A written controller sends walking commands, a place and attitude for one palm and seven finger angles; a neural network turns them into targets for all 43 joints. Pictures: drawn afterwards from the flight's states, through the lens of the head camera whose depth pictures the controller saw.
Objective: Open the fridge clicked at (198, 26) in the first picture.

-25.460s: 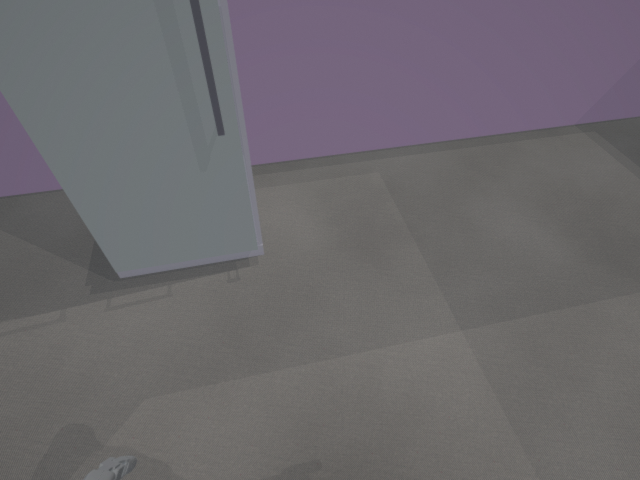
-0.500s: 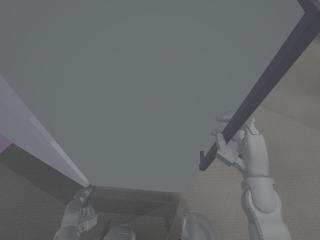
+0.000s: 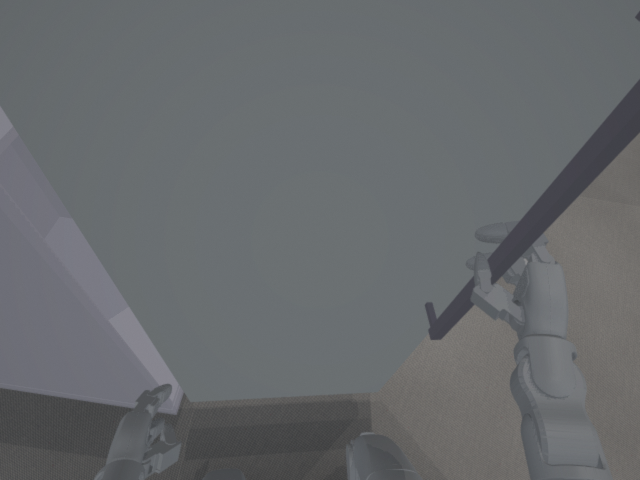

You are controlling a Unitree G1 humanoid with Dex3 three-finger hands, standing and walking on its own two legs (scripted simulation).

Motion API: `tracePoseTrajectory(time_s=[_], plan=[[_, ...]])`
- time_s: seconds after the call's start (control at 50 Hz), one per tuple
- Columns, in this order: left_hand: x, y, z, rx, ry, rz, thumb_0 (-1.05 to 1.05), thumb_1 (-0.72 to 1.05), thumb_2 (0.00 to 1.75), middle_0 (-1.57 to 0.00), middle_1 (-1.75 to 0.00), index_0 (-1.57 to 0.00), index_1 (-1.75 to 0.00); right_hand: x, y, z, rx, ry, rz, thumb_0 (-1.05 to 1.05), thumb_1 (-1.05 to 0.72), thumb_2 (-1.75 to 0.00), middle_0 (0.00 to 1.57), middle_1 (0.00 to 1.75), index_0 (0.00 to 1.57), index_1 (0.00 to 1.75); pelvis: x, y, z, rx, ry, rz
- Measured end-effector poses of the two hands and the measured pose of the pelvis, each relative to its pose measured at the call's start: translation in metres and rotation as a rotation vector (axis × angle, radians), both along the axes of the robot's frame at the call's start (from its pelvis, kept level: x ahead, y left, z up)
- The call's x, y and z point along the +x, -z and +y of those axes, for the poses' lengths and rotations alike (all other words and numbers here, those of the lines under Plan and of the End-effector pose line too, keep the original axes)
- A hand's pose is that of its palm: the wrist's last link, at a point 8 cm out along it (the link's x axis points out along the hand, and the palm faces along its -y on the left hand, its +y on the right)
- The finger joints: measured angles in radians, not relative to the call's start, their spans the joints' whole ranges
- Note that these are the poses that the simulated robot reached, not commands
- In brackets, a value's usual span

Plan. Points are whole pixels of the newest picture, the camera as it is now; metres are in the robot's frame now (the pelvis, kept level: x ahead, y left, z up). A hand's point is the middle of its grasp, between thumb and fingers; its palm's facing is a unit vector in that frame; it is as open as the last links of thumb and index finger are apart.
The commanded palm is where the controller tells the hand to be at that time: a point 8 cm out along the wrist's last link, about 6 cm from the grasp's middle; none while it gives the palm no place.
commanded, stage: stop walking and hold the door back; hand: right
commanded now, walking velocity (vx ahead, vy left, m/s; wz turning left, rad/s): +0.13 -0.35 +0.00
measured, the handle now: (502, 237) +0.37 -0.18 +0.13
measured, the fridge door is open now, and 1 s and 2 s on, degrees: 79 77 73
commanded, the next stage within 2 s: loosen the grip on the handle in 0.62 s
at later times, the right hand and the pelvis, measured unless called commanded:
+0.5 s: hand (484, 281) +0.32 -0.16 +0.11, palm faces +0.14 +0.96 -0.23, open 5.6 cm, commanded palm +0.30 -0.22 +0.10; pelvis -0.07 +0.01 +0.00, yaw -4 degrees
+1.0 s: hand (489, 276) +0.33 -0.17 +0.10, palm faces +0.12 +0.97 -0.22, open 9.3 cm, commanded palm +0.30 -0.21 +0.10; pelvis -0.11 -0.02 -0.01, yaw -2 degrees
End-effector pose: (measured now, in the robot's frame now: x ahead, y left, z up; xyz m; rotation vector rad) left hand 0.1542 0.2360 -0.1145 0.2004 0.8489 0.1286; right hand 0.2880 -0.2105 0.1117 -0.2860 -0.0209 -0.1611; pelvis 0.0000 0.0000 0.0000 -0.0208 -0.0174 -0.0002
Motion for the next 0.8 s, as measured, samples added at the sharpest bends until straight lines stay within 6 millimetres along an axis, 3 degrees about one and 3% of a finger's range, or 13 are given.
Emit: tracePoseTrajectory(time_s=[0.12, 0.22, 0.3, 0.38, 0.46, 0.54, 0.62, 0.74, 0.8], plan=[[-0.003, -0.018, 0.028, 0.045, 0.017, -0.031, 0.01, 0.91, 0.9, -0.2, -0.3, -0.2, -0.3, 0.002, -0.005, 0.002, -0.001, 0.04, 0.041, -0.04, -0.68, -0.82, 0.45, 1.39, 0.39, 1.4, -0.018, -0.01, 0.014, -0.037, 0.064, -0.019], [-0.014, -0.033, 0.034, 0.089, 0.044, -0.042, 0.01, 0.91, 0.9, -0.2, -0.3, -0.2, -0.3, 0.004, -0.004, 0.003, 0.064, 0.044, 0.02, 0.0, -0.69, -0.83, 0.45, 1.4, 0.41, 1.4, -0.036, -0.011, 0.015, -0.03, 0.088, 0.002], [-0.029, -0.035, 0.026, 0.12, 0.048, -0.041, 0.01, 0.91, 0.9, -0.2, -0.3, -0.2, -0.3, 0.005, -0.002, 0.0, 0.101, 0.0, -0.027, 0.03, -0.7, -0.83, 0.45, 1.4, 0.42, 1.4, -0.052, -0.003, 0.005, -0.002, 0.094, 0.017], [-0.053, -0.03, 0.006, 0.07, 0.024, -0.02, 0.01, 0.91, 0.9, -0.19, -0.3, -0.2, -0.3, 0.003, -0.003, -0.001, 0.102, -0.021, -0.023, 0.03, -0.71, -0.81, 0.45, 1.4, 0.42, 1.4, -0.064, -0.005, 0.001, 0.013, 0.081, 0.011], [-0.08, -0.013, -0.015, -0.004, 0.048, 0.051, 0.01, 0.91, 0.9, -0.2, -0.3, -0.2, -0.3, 0.003, -0.006, -0.001, 0.07, -0.023, 0.019, 0.02, -0.7, -0.8, 0.45, 1.4, 0.41, 1.4, -0.067, -0.006, 0.005, 0.03, 0.084, 0.008], [-0.1, 0.01, -0.022, -0.045, 0.063, 0.113, 0.01, 0.91, 0.9, -0.2, -0.3, -0.21, -0.3, 0.005, -0.007, -0.001, 0.04, -0.002, 0.039, 0.0, -0.69, -0.8, 0.45, 1.4, 0.41, 1.4, -0.071, 0.001, 0.009, 0.027, 0.08, -0.006], [-0.118, 0.011, -0.014, -0.03, 0.029, 0.147, 0.01, 0.9, 0.9, -0.2, -0.3, -0.21, -0.3, 0.008, -0.007, 0.0, 0.05, 0.004, 0.085, -0.03, -0.7, -0.82, 0.45, 1.4, 0.42, 1.4, -0.076, -0.003, 0.006, 0.011, 0.083, -0.015], [-0.133, -0.007, 0.008, 0.064, -0.018, 0.112, 0.01, 0.91, 0.9, -0.2, -0.3, -0.21, -0.3, 0.013, -0.007, -0.002, 0.08, -0.034, 0.089, -0.03, -0.7, -0.82, 0.44, 1.4, 0.44, 1.4, -0.082, -0.006, -0.005, 0.0, 0.066, -0.023], [-0.136, -0.016, 0.019, 0.081, -0.054, 0.047, 0.01, 0.91, 0.9, -0.2, -0.3, -0.21, -0.3, 0.025, -0.009, -0.009, 0.055, -0.08, 0.134, -0.03, -0.64, -0.8, 0.45, 1.4, 0.45, 1.4, -0.089, -0.001, -0.011, 0.008, 0.056, 0.018]])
